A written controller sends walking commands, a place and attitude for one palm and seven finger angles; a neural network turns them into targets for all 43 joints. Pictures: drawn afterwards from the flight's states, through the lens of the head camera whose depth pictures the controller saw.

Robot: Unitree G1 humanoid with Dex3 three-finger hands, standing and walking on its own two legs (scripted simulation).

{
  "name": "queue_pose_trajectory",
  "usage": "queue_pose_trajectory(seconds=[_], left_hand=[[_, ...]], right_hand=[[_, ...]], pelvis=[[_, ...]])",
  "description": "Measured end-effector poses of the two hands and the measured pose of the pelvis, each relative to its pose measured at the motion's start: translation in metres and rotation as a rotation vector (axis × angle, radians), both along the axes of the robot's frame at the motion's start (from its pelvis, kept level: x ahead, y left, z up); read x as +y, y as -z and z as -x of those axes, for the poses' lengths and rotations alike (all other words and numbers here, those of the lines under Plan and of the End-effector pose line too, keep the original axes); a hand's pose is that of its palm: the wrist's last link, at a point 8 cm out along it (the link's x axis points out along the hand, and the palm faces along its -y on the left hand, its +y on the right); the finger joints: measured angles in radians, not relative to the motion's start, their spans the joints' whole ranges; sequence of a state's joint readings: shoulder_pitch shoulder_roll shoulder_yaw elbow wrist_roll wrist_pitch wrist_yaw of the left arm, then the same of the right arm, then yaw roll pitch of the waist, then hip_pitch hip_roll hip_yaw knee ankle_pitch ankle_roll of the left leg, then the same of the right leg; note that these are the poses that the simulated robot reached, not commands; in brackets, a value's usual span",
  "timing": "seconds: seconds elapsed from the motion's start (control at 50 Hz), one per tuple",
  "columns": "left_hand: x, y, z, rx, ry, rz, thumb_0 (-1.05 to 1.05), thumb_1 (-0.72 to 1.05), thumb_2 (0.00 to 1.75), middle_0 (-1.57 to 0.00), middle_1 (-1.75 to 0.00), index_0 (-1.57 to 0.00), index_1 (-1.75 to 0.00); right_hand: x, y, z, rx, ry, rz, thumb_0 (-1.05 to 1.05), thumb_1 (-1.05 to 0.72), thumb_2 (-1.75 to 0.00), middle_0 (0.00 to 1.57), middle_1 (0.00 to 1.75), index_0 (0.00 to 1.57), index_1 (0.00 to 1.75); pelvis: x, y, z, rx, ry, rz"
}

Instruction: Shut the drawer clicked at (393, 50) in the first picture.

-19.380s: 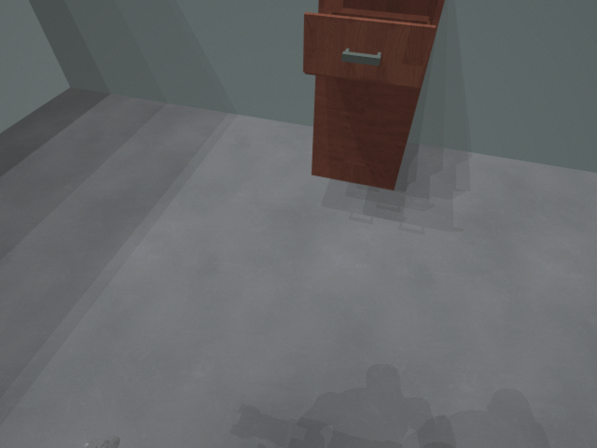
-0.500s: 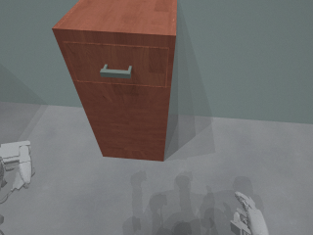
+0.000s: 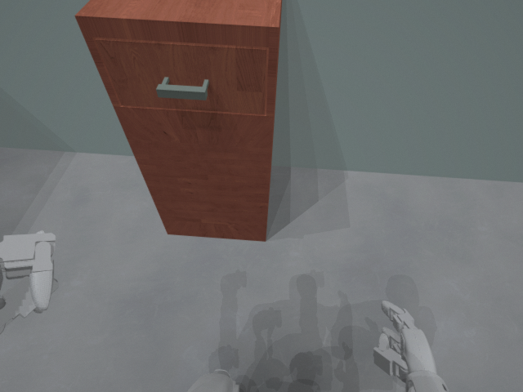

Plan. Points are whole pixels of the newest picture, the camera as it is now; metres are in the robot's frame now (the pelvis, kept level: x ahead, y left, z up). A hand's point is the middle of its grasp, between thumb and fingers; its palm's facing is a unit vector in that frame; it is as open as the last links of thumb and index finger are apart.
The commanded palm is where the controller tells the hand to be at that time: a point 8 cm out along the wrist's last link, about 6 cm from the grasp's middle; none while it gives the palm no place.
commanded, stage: step back with the hand held close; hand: left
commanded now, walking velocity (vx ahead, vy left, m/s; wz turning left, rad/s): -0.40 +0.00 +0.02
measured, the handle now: (184, 87) +0.75 +0.24 +0.02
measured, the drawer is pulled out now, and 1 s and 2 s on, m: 0.00 0.00 0.00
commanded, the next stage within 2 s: stop stepping back and stand still in 0.14 s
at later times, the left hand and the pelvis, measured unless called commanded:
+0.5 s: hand out of the picture +0.05 +0.24 +0.17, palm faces +0.42 -0.80 -0.42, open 3.2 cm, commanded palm +0.00 +0.28 +0.18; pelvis -0.13 -0.01 +0.00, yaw +2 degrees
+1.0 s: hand out of the picture +0.00 +0.24 +0.17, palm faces +0.46 -0.78 -0.43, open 3.2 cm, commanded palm -0.06 +0.28 +0.18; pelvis -0.17 -0.01 -0.01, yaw +4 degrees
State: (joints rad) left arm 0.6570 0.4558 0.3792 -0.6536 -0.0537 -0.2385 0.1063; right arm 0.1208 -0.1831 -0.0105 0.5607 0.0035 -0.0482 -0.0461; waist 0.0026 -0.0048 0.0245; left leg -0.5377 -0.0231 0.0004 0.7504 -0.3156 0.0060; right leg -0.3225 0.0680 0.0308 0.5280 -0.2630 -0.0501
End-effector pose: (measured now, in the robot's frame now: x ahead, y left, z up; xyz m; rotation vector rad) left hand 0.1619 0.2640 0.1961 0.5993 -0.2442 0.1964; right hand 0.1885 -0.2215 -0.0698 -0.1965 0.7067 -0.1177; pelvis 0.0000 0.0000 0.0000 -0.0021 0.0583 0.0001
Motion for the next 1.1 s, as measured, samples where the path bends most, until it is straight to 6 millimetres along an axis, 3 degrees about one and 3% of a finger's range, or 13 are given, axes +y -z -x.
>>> queue_pose_trajectory(seconds=[0.1,0.18,0.36,0.42,0.54,0.62,0.78,0.86,1.0,1.08,1.1], left_hand=[[0.014,0.005,0.024,-0.006,-0.106,0.042,0.01,0.88,0.9,-1.4,-1.6,-1.4,-1.59],[0.018,0.014,0.043,-0.008,-0.105,0.062,0.01,0.88,0.9,-1.4,-1.6,-1.4,-1.59],[0.01,-0.002,0.114,-0.044,-0.085,-0.032,0.01,0.88,0.9,-1.4,-1.6,-1.4,-1.59],[0.006,0.0,0.135,-0.063,-0.11,0.015,0.01,0.88,0.9,-1.4,-1.6,-1.4,-1.59],[0.014,0.015,0.161,-0.085,-0.172,0.124,0.01,0.88,0.9,-1.41,-1.6,-1.4,-1.59],[0.013,0.015,0.175,-0.086,-0.166,0.105,0.01,0.88,0.9,-1.41,-1.6,-1.4,-1.59],[0.005,0.005,0.201,-0.133,-0.176,0.068,0.01,0.88,0.9,-1.41,-1.6,-1.4,-1.59],[0.007,0.006,0.209,-0.145,-0.19,0.112,0.01,0.88,0.9,-1.41,-1.6,-1.4,-1.59],[0.012,0.011,0.206,-0.124,-0.184,0.073,0.01,0.88,0.9,-1.41,-1.6,-1.41,-1.59],[0.008,0.011,0.204,-0.101,-0.195,0.028,0.01,0.88,0.9,-1.41,-1.6,-1.4,-1.59],[0.009,0.018,0.201,-0.071,-0.189,0.023,0.01,0.88,0.9,-1.41,-1.6,-1.4,-1.6]], right_hand=[[-0.013,-0.006,0.033,0.058,0.031,0.051,0.01,-0.91,-0.9,0.21,0.3,0.2,0.3],[-0.02,-0.002,0.057,0.057,0.04,0.102,0.01,-0.91,-0.9,0.21,0.3,0.2,0.3],[-0.008,0.002,0.121,-0.012,0.015,0.018,0.01,-0.91,-0.9,0.21,0.3,0.2,0.3],[-0.009,0.008,0.143,0.009,0.005,0.007,0.01,-0.91,-0.9,0.21,0.3,0.2,0.3],[-0.017,0.01,0.184,0.047,0.022,0.063,0.01,-0.9,-0.9,0.21,0.3,0.2,0.3],[-0.02,0.005,0.203,0.017,0.046,0.065,0.01,-0.91,-0.9,0.21,0.3,0.2,0.3],[-0.026,0.013,0.216,0.046,-0.008,0.048,0.01,-0.91,-0.9,0.21,0.3,0.2,0.3],[-0.028,0.005,0.219,0.051,-0.006,0.078,0.01,-0.91,-0.9,0.21,0.3,0.2,0.3],[-0.021,0.005,0.211,-0.03,0.006,0.065,0.01,-0.91,-0.9,0.21,0.3,0.2,0.3],[-0.014,0.014,0.206,-0.02,-0.026,0.015,0.01,-0.91,-0.9,0.21,0.3,0.2,0.3],[-0.013,0.019,0.205,-0.001,-0.05,0.004,0.01,-0.91,-0.9,0.21,0.3,0.2,0.3]], pelvis=[[-0.003,-0.008,0.019,0.015,-0.006,-0.033],[0.005,-0.001,0.042,0.022,-0.038,0.002],[-0.005,0.004,0.094,-0.025,-0.023,-0.023],[-0.008,0.003,0.111,-0.042,-0.021,-0.009],[-0.003,0.002,0.134,-0.054,-0.038,0.0],[-0.004,0.002,0.148,-0.09,-0.041,-0.012],[-0.017,0.004,0.166,-0.094,-0.068,-0.022],[-0.015,-0.001,0.168,-0.077,-0.062,-0.032],[-0.01,0.007,0.174,-0.098,-0.066,-0.027],[-0.018,0.01,0.169,-0.097,-0.072,-0.024],[-0.018,0.01,0.169,-0.089,-0.085,-0.02]])
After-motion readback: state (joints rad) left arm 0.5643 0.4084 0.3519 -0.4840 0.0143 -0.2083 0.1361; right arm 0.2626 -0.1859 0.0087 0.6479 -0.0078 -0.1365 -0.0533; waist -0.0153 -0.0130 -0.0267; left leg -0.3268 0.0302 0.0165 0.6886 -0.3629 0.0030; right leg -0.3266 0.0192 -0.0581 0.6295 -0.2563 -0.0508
